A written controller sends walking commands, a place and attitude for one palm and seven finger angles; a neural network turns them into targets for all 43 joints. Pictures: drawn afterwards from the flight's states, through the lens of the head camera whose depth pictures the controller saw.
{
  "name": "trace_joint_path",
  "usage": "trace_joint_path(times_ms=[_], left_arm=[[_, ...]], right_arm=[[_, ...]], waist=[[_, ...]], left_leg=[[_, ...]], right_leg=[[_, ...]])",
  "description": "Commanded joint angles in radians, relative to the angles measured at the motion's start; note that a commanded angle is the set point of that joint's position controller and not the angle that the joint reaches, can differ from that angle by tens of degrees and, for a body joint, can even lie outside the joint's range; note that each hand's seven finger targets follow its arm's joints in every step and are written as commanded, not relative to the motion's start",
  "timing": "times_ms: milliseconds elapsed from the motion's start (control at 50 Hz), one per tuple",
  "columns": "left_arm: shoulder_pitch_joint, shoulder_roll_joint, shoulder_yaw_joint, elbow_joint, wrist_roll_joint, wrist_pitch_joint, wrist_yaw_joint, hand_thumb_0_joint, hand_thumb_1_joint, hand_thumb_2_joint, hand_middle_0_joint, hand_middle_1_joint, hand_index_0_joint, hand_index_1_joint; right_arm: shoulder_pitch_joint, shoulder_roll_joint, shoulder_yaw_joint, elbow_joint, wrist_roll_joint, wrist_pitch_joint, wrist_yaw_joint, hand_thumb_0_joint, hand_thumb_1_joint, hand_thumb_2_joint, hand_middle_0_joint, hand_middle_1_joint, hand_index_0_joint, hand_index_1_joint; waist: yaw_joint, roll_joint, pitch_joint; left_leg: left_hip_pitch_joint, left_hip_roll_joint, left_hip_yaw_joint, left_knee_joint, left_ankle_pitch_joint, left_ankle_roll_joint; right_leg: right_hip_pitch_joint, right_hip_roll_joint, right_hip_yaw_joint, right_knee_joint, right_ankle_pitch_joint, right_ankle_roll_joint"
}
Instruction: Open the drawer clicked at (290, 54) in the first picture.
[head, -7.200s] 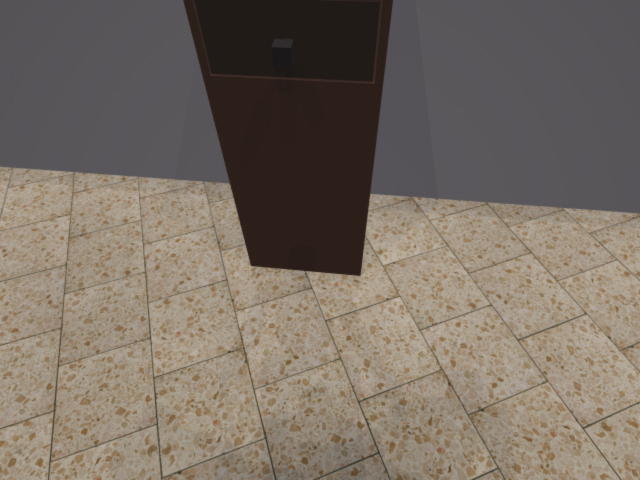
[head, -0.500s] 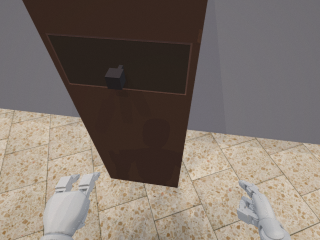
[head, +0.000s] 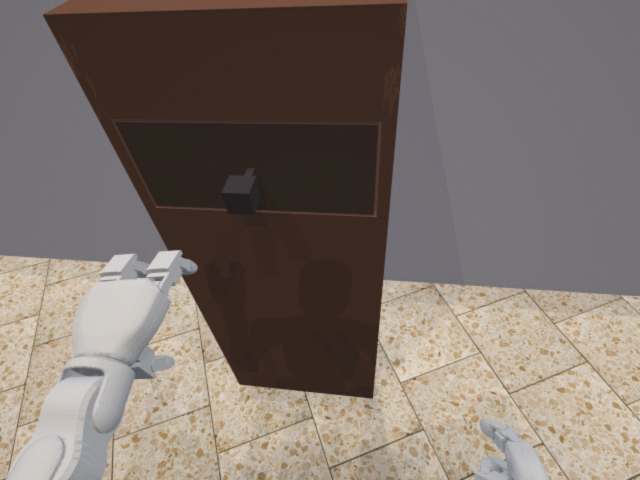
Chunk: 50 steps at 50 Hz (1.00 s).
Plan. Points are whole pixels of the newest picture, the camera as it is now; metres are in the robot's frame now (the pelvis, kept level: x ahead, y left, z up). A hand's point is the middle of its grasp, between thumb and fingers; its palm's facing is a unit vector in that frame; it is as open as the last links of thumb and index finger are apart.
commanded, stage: raise the hand with hooked fingers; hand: left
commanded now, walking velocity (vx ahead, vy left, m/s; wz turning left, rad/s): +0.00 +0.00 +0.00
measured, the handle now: (245, 186) +0.48 +0.18 +0.11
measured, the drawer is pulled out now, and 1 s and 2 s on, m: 0.00 0.00 0.00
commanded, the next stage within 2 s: move the hooked fingers above the handle in 1.06 s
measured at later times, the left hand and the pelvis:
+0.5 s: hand (103, 225) +0.29 +0.26 +0.22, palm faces +0.18 -0.02 -0.98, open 13.8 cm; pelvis -0.02 +0.00 +0.01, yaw +2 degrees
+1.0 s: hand (99, 226) +0.28 +0.25 +0.22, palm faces +0.20 -0.04 -0.98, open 13.8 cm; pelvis -0.03 +0.00 +0.01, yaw +2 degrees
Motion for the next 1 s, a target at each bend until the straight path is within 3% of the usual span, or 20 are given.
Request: trace_joint_path(times_ms=[0, 80, 100, 180, 220, 280, 360, 380, 420, 500, 540, 580, 620, 680, 700, 780, 800, 820, 880, 980], left_arm=[[-0.326, 0.202, 0.16, -0.201, -0.018, -0.027, 0.037, 0.0, -0.243, 0.41, -0.282, -1.035, -0.282, -1.035], [-0.414, 0.211, 0.142, -0.13, -0.044, 0.011, -0.018, 0.0, -0.337, 0.37, -0.288, -1.095, -0.288, -1.095], [-0.466, 0.245, 0.148, -0.144, -0.036, 0.017, -0.037, 0.0, -0.36, 0.36, -0.29, -1.11, -0.29, -1.11], [-0.528, 0.287, 0.171, -0.151, -0.061, 0.034, -0.104, 0.0, -0.453, 0.32, -0.297, -1.17, -0.297, -1.17], [-0.564, 0.308, 0.175, -0.129, -0.067, 0.032, -0.14, 0.0, -0.5, 0.3, -0.3, -1.2, -0.3, -1.2], [-0.609, 0.356, 0.227, -0.107, -0.092, 0.035, -0.181, 0.0, -0.5, 0.3, -0.3, -1.2, -0.3, -1.2], [-0.728, 0.379, 0.22, -0.07, -0.095, 0.038, -0.228, 0.0, -0.5, 0.3, -0.3, -1.2, -0.3, -1.2], [-0.731, 0.376, 0.227, -0.057, -0.112, 0.042, -0.236, 0.0, -0.5, 0.3, -0.3, -1.2, -0.3, -1.2], [-0.803, 0.38, 0.202, -0.028, -0.107, 0.044, -0.265, 0.0, -0.5, 0.3, -0.3, -1.2, -0.3, -1.2], [-0.938, 0.422, 0.204, -0.044, -0.11, 0.035, -0.307, 0.0, -0.5, 0.3, -0.3, -1.2, -0.3, -1.2], [-0.899, 0.411, 0.201, 0.022, -0.114, 0.035, -0.326, 0.0, -0.5, 0.3, -0.3, -1.2, -0.3, -1.2], [-0.823, 0.382, 0.199, 0.035, -0.134, 0.034, -0.348, 0.0, -0.5, 0.3, -0.3, -1.2, -0.3, -1.2], [-0.808, 0.388, 0.194, 0.033, -0.135, 0.027, -0.369, 0.0, -0.5, 0.3, -0.3, -1.2, -0.3, -1.2], [-0.773, 0.408, 0.235, -0.011, -0.161, 0.004, -0.37, 0.0, -0.5, 0.3, -0.3, -1.2, -0.3, -1.2], [-0.813, 0.427, 0.239, -0.044, -0.143, -0.011, -0.369, 0.0, -0.5, 0.3, -0.3, -1.2, -0.3, -1.2], [-0.833, 0.462, 0.3, -0.125, -0.172, -0.068, -0.315, 0.0, -0.5, 0.3, -0.3, -1.2, -0.3, -1.2], [-0.862, 0.487, 0.318, -0.128, -0.161, -0.075, -0.301, 0.0, -0.5, 0.3, -0.3, -1.2, -0.3, -1.2], [-0.859, 0.466, 0.307, -0.099, -0.166, -0.078, -0.287, 0.0, -0.5, 0.3, -0.3, -1.2, -0.3, -1.2], [-0.843, 0.454, 0.322, -0.037, -0.181, -0.061, -0.249, 0.0, -0.5, 0.3, -0.3, -1.2, -0.3, -1.2], [-0.83, 0.373, 0.222, 0.036, -0.163, 0.004, -0.258, 0.0, -0.5, 0.3, -0.3, -1.2, -0.3, -1.2]], right_arm=[[-0.208, -0.079, -0.032, -0.154, 0.011, -0.07, -0.006, 0.0, -0.9, -0.9, 0.2, 0.3, 0.2, 0.3], [-0.236, -0.09, -0.035, -0.15, 0.032, -0.058, -0.013, 0.0, -0.9, -0.9, 0.2, 0.3, 0.2, 0.3], [-0.228, -0.09, -0.031, -0.14, 0.029, -0.059, -0.011, 0.0, -0.9, -0.9, 0.2, 0.3, 0.2, 0.3], [-0.262, -0.098, -0.028, -0.155, 0.033, -0.05, -0.011, 0.0, -0.9, -0.9, 0.2, 0.3, 0.2, 0.3], [-0.244, -0.095, -0.027, -0.143, 0.029, -0.048, -0.008, 0.0, -0.9, -0.9, 0.2, 0.3, 0.2, 0.3], [-0.262, -0.106, -0.02, -0.152, 0.038, -0.042, -0.004, 0.0, -0.9, -0.9, 0.2, 0.3, 0.2, 0.3], [-0.249, -0.108, -0.015, -0.147, 0.036, -0.038, 0.004, 0.0, -0.9, -0.9, 0.2, 0.3, 0.2, 0.3], [-0.263, -0.11, -0.013, -0.15, 0.044, -0.04, 0.005, 0.0, -0.9, -0.9, 0.2, 0.3, 0.2, 0.3], [-0.25, -0.111, -0.012, -0.143, 0.043, -0.041, 0.008, 0.0, -0.9, -0.9, 0.2, 0.3, 0.2, 0.3], [-0.25, -0.114, -0.009, -0.151, 0.046, -0.056, 0.009, 0.0, -0.9, -0.9, 0.2, 0.3, 0.2, 0.3], [-0.239, -0.12, -0.015, -0.15, 0.048, -0.053, 0.008, 0.0, -0.9, -0.9, 0.2, 0.3, 0.2, 0.3], [-0.24, -0.126, -0.018, -0.161, 0.06, -0.049, 0.013, 0.0, -0.9, -0.9, 0.2, 0.3, 0.2, 0.3], [-0.229, -0.126, -0.017, -0.167, 0.055, -0.048, 0.019, 0.0, -0.9, -0.9, 0.2, 0.3, 0.2, 0.3], [-0.235, -0.133, -0.019, -0.186, 0.059, -0.05, 0.02, 0.0, -0.9, -0.9, 0.2, 0.3, 0.2, 0.3], [-0.231, -0.125, -0.015, -0.185, 0.053, -0.057, 0.024, 0.0, -0.9, -0.9, 0.2, 0.3, 0.2, 0.3], [-0.224, -0.125, -0.023, -0.183, 0.047, -0.077, 0.015, 0.0, -0.9, -0.9, 0.2, 0.3, 0.2, 0.3], [-0.211, -0.115, -0.021, -0.172, 0.042, -0.085, 0.017, 0.0, -0.9, -0.9, 0.2, 0.3, 0.2, 0.3], [-0.213, -0.117, -0.023, -0.165, 0.043, -0.088, 0.014, 0.0, -0.9, -0.9, 0.2, 0.3, 0.2, 0.3], [-0.21, -0.124, -0.028, -0.147, 0.051, -0.088, 0.01, 0.0, -0.9, -0.9, 0.2, 0.3, 0.2, 0.3], [-0.232, -0.127, -0.026, -0.147, 0.063, -0.079, 0.012, 0.0, -0.9, -0.9, 0.2, 0.3, 0.2, 0.3]], waist=[[0.001, -0.039, -0.177], [-0.005, -0.02, -0.161], [0.002, -0.026, -0.203], [0.005, -0.002, -0.22], [0.009, -0.038, -0.213], [0.009, -0.03, -0.196], [0.009, -0.038, -0.198], [0.002, -0.007, -0.185], [-0.002, -0.037, -0.187], [-0.002, -0.031, -0.248], [0.0, -0.055, -0.219], [0.0, -0.017, -0.201], [0.009, -0.067, -0.198], [0.01, -0.072, -0.208], [0.015, -0.082, -0.23], [0.016, 0.004, -0.239], [0.026, -0.008, -0.275], [0.019, -0.011, -0.224], [0.015, 0.0, -0.191], [0.004, -0.014, -0.175]], left_leg=[[0.058, -0.009, -0.045, -0.097, 0.337, 0.004], [0.073, -0.015, -0.045, -0.124, 0.304, 0.006], [0.085, -0.018, -0.041, -0.13, 0.334, 0.003], [0.105, -0.018, -0.051, -0.14, 0.386, 0.003], [0.1, -0.02, -0.045, -0.154, 0.406, 0.002], [0.087, -0.017, -0.044, -0.161, 0.399, 0.001], [0.081, -0.023, -0.033, -0.172, 0.388, 0.0], [0.083, -0.02, -0.039, -0.168, 0.377, 0.0], [0.073, -0.022, -0.034, -0.177, 0.357, -0.002], [0.08, -0.031, -0.042, -0.175, 0.317, 0.001], [0.068, -0.029, -0.039, -0.175, 0.315, 0.004], [0.068, -0.026, -0.038, -0.173, 0.304, 0.003], [0.046, -0.027, -0.029, -0.176, 0.288, 0.005], [0.045, -0.027, -0.032, -0.173, 0.267, 0.009], [0.036, -0.029, -0.033, -0.176, 0.265, 0.007], [0.072, -0.031, -0.04, -0.167, 0.266, 0.013], [0.071, -0.035, -0.042, -0.167, 0.275, 0.008], [0.056, -0.032, -0.041, -0.169, 0.27, 0.006], [0.051, -0.027, -0.043, -0.174, 0.246, 0.003], [0.03, -0.027, -0.032, -0.178, 0.205, -0.001]], right_leg=[[0.107, 0.015, -0.004, -0.081, 0.264, -0.041], [0.12, 0.018, -0.003, -0.111, 0.239, -0.038], [0.157, 0.009, -0.007, -0.109, 0.266, -0.037], [0.192, 0.019, -0.003, -0.115, 0.317, -0.038], [0.212, 0.016, -0.011, -0.12, 0.335, -0.034], [0.22, 0.021, -0.006, -0.135, 0.341, -0.035], [0.216, 0.015, -0.014, -0.142, 0.328, -0.031], [0.205, 0.02, -0.01, -0.149, 0.316, -0.035], [0.2, 0.013, -0.017, -0.15, 0.293, -0.031], [0.209, 0.008, -0.012, -0.153, 0.247, -0.03], [0.191, 0.011, -0.015, -0.153, 0.251, -0.03], [0.176, 0.018, -0.017, -0.157, 0.24, -0.032], [0.182, 0.009, -0.017, -0.147, 0.23, -0.03], [0.181, 0.016, -0.017, -0.151, 0.215, -0.026], [0.194, 0.007, -0.019, -0.14, 0.197, -0.026], [0.179, 0.014, -0.011, -0.154, 0.182, -0.029], [0.201, 0.006, -0.009, -0.145, 0.181, -0.03], [0.177, 0.008, -0.011, -0.151, 0.177, -0.03], [0.154, 0.014, -0.011, -0.171, 0.146, -0.03], [0.138, 0.011, -0.008, -0.17, 0.116, -0.028]])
